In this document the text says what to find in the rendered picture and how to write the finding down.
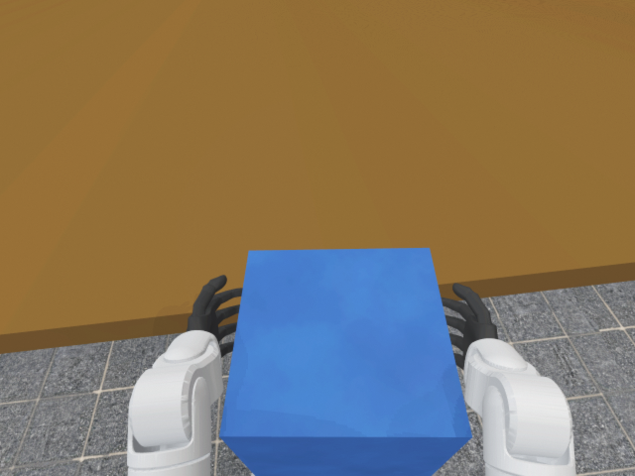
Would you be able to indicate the robot right forearm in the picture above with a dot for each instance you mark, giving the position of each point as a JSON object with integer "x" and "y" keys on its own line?
{"x": 526, "y": 418}

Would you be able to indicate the robot right hand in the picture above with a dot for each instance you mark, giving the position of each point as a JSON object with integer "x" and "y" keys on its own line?
{"x": 478, "y": 323}

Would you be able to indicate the carton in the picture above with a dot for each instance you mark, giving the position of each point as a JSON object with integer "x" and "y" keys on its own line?
{"x": 342, "y": 365}

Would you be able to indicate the robot left hand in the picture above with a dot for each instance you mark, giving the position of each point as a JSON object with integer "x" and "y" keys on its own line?
{"x": 206, "y": 317}

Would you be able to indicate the robot left forearm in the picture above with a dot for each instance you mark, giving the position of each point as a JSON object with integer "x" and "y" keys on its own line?
{"x": 169, "y": 418}

